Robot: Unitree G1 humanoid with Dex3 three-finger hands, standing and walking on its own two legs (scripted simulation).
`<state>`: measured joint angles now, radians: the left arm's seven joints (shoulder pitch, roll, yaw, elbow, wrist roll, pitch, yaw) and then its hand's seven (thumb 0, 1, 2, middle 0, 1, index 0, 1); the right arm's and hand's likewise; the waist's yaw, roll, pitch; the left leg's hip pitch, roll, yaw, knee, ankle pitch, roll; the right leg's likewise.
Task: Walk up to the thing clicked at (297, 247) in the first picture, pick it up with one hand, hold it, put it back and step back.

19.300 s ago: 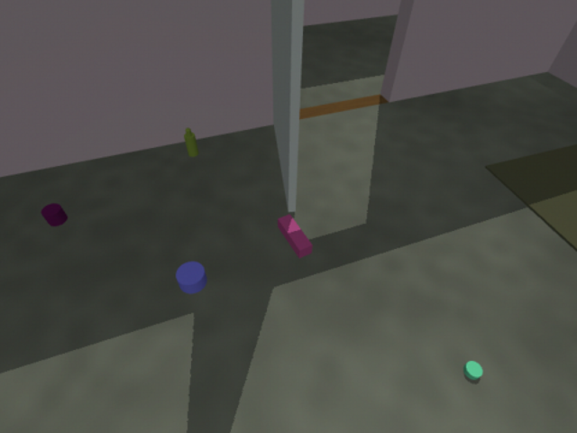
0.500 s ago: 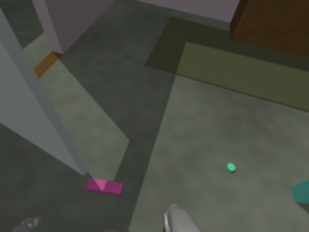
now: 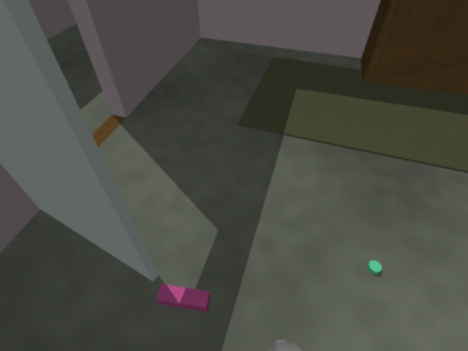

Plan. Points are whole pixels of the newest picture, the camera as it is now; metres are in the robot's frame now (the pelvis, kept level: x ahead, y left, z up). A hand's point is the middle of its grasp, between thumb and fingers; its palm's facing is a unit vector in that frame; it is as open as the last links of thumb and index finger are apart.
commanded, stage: walk up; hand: left
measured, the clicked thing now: (184, 297) +0.47 +0.22 -0.72
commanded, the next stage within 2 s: none
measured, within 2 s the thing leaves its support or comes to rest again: neither
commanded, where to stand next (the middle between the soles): +0.07 -0.01 m, yaw -2 degrees
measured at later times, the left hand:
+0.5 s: hand out of the picture +0.16 +0.23 -0.11, palm faces -0.06 -0.92 -0.40, open 7.3 cm
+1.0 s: hand out of the picture +0.10 +0.25 -0.15, palm faces -0.10 -0.92 -0.39, open 7.3 cm
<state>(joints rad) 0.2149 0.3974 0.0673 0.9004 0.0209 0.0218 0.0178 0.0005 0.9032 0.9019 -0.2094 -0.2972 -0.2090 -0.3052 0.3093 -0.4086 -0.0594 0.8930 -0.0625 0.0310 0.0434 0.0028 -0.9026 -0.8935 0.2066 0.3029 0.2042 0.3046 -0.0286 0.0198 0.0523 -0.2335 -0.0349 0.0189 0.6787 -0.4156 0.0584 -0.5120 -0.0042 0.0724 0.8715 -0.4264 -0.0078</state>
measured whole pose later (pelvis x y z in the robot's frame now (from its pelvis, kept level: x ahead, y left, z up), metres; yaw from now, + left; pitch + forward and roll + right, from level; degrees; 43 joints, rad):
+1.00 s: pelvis +0.04 -0.01 +0.00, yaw -5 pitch -3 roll +0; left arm 0.22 0.38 0.04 1.00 0.03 0.01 -0.01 0.00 0.91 0.90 -0.21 -0.30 -0.20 -0.30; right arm 0.13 -0.39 -0.04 0.94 -0.02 0.02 0.00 0.00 -0.90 -0.89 0.21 0.30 0.20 0.30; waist 0.02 0.02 0.12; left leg -0.45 0.02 -0.03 0.76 -0.38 0.01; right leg -0.26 0.01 0.02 0.72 -0.41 -0.01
